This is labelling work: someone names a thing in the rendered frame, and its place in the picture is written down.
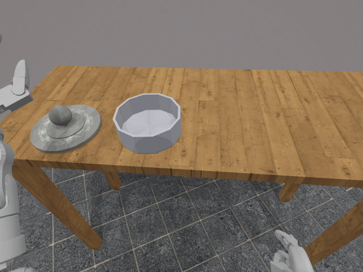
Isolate robot right hand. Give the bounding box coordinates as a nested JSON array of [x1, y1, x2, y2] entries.
[[270, 230, 314, 272]]

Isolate lid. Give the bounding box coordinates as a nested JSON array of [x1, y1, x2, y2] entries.
[[30, 105, 101, 153]]

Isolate pot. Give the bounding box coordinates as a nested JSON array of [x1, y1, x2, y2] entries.
[[113, 93, 181, 154]]

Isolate table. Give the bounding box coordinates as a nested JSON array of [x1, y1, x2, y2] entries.
[[0, 65, 363, 266]]

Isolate robot left forearm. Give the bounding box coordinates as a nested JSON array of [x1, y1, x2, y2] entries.
[[0, 128, 26, 270]]

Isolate robot left hand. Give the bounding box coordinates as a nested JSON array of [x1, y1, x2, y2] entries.
[[0, 32, 33, 114]]

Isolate knob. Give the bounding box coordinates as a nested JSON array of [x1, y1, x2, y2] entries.
[[49, 105, 72, 126]]

